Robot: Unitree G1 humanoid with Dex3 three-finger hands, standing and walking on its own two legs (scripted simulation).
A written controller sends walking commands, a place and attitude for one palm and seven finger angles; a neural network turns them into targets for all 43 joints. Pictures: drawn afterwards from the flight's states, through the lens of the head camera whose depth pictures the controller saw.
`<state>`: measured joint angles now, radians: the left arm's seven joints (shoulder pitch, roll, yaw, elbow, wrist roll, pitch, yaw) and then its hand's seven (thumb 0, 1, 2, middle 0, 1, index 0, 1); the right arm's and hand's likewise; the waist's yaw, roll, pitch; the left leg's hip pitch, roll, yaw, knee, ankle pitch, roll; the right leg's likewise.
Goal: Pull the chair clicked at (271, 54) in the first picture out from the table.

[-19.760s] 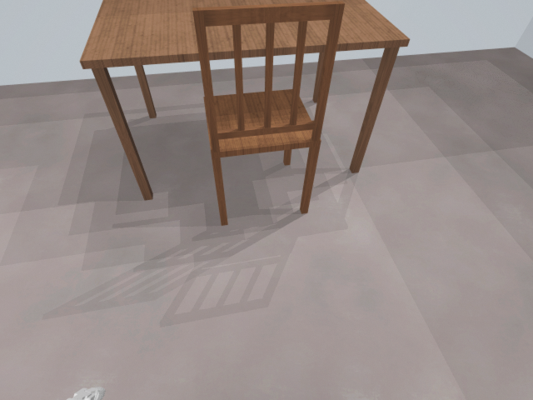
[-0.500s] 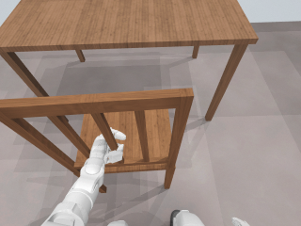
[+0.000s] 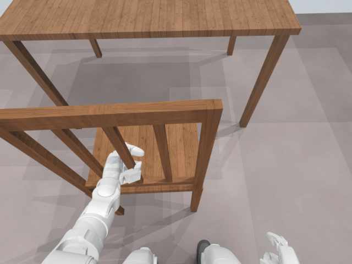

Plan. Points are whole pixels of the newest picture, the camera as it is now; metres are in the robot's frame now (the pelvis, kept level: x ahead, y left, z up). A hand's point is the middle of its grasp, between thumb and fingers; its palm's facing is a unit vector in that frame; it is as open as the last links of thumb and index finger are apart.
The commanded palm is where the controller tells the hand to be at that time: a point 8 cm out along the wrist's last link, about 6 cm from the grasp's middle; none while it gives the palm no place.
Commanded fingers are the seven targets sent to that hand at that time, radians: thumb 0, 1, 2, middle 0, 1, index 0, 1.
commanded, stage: step backward, pulling the chair out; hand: left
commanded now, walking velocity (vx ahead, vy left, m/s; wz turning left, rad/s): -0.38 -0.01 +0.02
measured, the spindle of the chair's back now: (128, 160) +0.36 +0.13 -0.05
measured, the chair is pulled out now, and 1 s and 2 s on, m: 0.32 0.50 0.66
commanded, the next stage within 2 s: stop walking, hand still on the chair in 1.46 s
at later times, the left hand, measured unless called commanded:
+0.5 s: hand (132, 202) +0.26 +0.11 -0.07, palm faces -0.05 -0.98 -0.18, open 5.4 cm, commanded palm +0.24 +0.17 -0.06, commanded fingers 0.00 0.90 0.90 -0.50 -1.45 -0.50 -1.45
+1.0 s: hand (129, 249) +0.16 +0.11 -0.07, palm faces -0.05 -0.98 -0.18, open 5.3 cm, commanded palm +0.15 +0.16 -0.06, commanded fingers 0.00 0.90 0.90 -0.50 -1.45 -0.50 -1.45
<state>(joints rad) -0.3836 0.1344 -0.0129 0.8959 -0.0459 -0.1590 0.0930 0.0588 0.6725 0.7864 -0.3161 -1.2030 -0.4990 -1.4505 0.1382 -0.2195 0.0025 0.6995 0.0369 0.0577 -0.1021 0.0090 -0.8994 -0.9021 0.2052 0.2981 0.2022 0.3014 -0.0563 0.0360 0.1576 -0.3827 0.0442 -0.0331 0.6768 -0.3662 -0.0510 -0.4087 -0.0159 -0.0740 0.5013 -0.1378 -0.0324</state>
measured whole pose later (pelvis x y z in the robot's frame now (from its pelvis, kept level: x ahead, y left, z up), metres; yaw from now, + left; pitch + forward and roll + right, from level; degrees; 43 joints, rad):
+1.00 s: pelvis -0.17 +0.00 +0.00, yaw +0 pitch +1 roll +1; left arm -0.33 0.15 -0.03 0.83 -0.04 -0.10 0.09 0.04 0.69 0.76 -0.28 -1.22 -0.50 -1.45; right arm 0.20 -0.25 0.00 0.66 0.01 0.07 -0.12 0.01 -0.90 -0.90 0.20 0.30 0.20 0.30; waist -0.05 -0.01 0.14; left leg -0.30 0.03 0.01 0.54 -0.27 -0.03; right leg -0.44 -0.04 -0.04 0.61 -0.20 0.00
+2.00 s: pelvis -0.28 -0.01 +0.00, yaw -3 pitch -3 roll +0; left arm -0.11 0.14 -0.05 0.76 -0.04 -0.07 0.08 0.04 0.69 0.76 -0.26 -1.24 -0.50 -1.45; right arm 0.26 -0.20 0.05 0.72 0.03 0.00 -0.12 0.01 -0.90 -0.90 0.20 0.30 0.20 0.30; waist -0.03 0.01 0.07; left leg -0.24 0.03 -0.03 0.49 -0.19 -0.02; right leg -0.29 -0.03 -0.01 0.52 -0.26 0.01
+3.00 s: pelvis -0.22 +0.00 -0.03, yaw -1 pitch +7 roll +0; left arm 0.26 0.14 -0.10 0.15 -0.04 0.18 0.11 0.00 -0.37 0.28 -0.35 -1.09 -0.38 -1.12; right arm 0.25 -0.25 0.03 0.58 0.04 -0.12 -0.07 0.01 -0.90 -0.90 0.20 0.30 0.20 0.30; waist -0.03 0.05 -0.09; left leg -0.52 0.00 -0.05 0.80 -0.41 -0.02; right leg -0.53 -0.05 -0.03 0.78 -0.37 0.03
